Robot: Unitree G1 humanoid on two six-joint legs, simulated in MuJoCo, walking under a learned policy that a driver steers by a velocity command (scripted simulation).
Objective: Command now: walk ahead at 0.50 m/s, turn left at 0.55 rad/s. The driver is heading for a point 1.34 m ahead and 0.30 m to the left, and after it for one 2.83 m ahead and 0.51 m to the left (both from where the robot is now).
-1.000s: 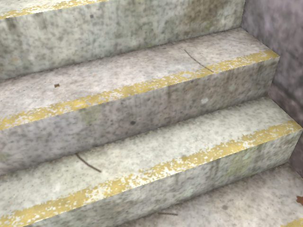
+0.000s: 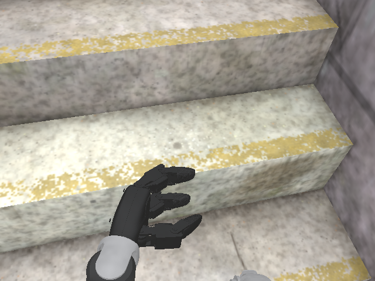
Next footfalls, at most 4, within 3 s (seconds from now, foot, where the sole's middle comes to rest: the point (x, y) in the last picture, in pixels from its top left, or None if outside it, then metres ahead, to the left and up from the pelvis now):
0.42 left None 0.34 0.10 -0.41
1.02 right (187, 132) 0.64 -0.04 -0.20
1.68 left None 0.73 0.43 -0.02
2.42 right None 0.98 0.34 0.20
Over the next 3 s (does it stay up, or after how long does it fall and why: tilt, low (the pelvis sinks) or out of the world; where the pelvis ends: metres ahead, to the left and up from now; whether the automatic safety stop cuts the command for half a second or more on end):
stays up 0.96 0.49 0.94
